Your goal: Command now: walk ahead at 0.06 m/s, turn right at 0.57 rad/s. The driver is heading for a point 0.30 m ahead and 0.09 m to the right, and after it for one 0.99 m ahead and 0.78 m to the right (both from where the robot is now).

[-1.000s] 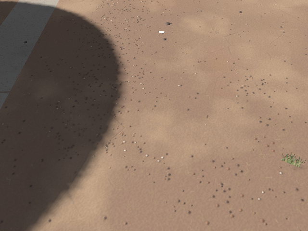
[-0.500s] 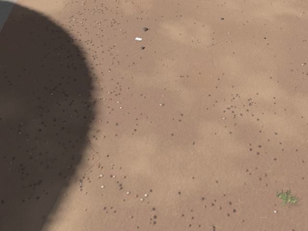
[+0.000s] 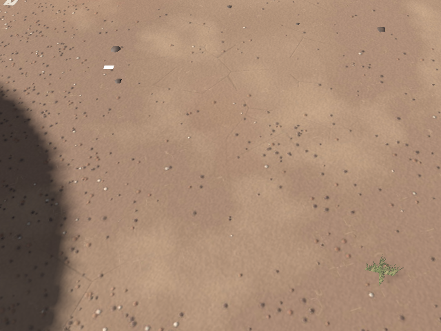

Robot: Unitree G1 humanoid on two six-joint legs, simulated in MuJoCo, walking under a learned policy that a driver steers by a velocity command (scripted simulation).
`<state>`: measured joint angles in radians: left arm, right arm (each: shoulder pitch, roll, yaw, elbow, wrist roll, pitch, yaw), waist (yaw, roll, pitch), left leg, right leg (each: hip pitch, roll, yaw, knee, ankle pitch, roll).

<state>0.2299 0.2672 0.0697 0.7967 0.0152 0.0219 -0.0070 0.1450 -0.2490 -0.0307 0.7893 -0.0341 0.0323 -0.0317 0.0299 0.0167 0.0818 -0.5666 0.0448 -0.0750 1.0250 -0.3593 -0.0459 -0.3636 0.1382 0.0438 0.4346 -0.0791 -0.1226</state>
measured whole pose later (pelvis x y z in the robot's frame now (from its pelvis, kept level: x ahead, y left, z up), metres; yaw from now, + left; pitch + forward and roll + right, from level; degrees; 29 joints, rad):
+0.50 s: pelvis +0.03 +0.06 +0.01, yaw -18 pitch +1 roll -1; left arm 0.22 0.33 0.10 0.78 0.02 0.08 -0.04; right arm 0.20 -0.25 -0.02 0.73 -0.02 0.01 -0.05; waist 0.01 -0.05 0.05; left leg -0.19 0.01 0.06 0.41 -0.24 0.04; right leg -0.48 0.07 0.07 1.07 -0.41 0.06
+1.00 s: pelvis +0.11 -0.03 +0.01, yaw -37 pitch +1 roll +1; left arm 0.35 0.28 0.04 0.80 0.00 -0.01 -0.01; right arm 0.20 -0.31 -0.05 0.74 -0.04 -0.01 0.03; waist 0.01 0.05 0.05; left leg -0.59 0.06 0.00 0.99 -0.27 -0.04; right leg -0.04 0.10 0.09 0.32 -0.28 -0.09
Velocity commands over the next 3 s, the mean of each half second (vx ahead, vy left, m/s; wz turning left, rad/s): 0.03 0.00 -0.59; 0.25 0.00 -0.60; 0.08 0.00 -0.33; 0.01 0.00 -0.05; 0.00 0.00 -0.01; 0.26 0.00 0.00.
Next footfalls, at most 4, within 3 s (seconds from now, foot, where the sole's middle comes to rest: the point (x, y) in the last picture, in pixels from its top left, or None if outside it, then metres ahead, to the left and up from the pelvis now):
0.26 left None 0.09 0.14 -0.77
0.76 right None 0.03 -0.06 -0.77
1.20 left None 0.35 -0.11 -0.77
1.54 right None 0.16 -0.20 -0.77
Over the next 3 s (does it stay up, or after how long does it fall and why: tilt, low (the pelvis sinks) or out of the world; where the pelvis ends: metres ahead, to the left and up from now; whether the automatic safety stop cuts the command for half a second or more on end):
stays up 0.37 -0.19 0.01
